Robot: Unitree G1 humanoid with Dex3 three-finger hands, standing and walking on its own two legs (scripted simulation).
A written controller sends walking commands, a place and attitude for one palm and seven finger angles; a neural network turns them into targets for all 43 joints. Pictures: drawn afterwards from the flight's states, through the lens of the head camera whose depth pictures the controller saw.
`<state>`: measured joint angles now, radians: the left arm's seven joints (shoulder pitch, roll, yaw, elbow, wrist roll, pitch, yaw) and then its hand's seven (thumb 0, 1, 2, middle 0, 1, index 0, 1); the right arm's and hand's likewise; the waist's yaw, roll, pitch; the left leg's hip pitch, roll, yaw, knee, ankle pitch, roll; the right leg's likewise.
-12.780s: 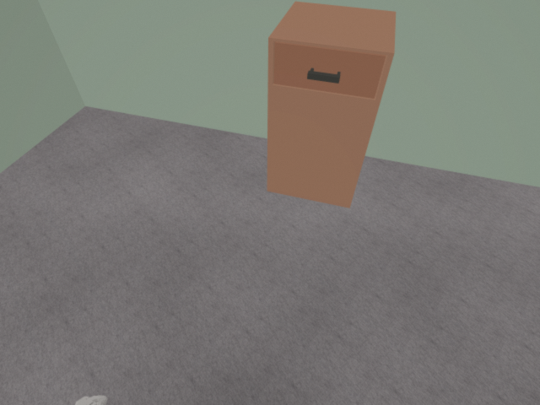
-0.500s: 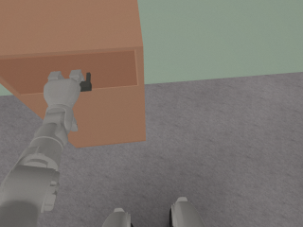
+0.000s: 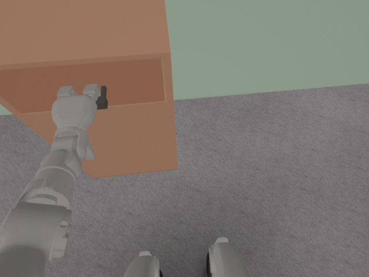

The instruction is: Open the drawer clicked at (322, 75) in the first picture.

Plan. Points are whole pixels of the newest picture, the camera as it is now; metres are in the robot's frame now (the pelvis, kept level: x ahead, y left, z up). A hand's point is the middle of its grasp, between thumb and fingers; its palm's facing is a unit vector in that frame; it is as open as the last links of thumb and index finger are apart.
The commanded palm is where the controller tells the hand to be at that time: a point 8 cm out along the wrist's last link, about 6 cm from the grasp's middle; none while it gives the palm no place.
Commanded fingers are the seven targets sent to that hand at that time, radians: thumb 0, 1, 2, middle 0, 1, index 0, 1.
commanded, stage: close the thumb around the handle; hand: left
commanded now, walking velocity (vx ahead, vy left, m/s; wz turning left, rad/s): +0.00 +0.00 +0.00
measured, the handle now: (82, 97) +0.53 +0.23 +0.00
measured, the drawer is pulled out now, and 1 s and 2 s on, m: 0.00 0.00 0.13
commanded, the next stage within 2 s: pull the drawer open in 0.80 s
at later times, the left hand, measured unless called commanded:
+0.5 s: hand (84, 122) +0.47 +0.22 -0.02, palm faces -0.04 -0.03 -1.00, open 9.5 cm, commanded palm +0.45 +0.22 +0.03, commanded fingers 0.00 0.68 0.80 -0.38 -1.33 -0.38 -1.33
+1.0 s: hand (84, 124) +0.47 +0.22 -0.02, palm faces -0.04 -0.04 -1.00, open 5.9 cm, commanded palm +0.43 +0.22 +0.03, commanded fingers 0.00 0.90 0.90 -0.40 -1.35 -0.40 -1.35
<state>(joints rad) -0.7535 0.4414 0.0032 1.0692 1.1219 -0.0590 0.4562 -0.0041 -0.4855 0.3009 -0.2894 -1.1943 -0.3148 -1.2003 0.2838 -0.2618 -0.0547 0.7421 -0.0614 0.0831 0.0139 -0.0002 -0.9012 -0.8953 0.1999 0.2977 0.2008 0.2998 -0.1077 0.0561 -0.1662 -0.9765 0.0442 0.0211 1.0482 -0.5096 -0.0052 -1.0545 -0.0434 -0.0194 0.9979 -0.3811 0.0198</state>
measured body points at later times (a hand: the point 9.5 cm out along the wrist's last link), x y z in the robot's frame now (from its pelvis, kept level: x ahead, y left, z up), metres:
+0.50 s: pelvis +0.00 +0.01 +0.00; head +0.13 +0.00 +0.43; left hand +0.47 +0.22 +0.04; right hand +0.02 -0.27 -0.14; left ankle -0.02 +0.12 -0.66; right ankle +0.04 -0.14 -0.66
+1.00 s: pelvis +0.01 +0.01 +0.00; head +0.14 +0.00 +0.44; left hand +0.47 +0.22 +0.03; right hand +0.03 -0.26 -0.14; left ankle -0.02 +0.12 -0.66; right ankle +0.04 -0.14 -0.66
